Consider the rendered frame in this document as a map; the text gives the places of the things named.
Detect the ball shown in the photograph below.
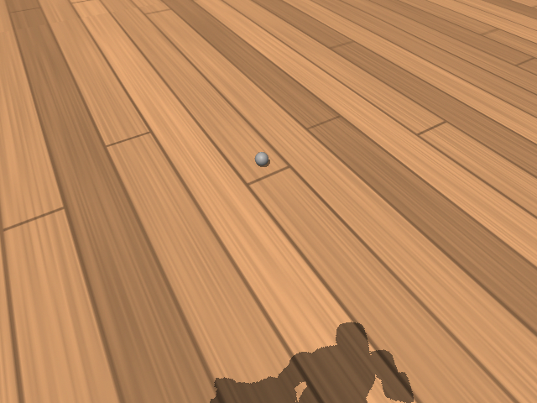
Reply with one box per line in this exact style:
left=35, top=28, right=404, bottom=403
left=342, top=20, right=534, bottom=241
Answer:
left=255, top=152, right=269, bottom=165

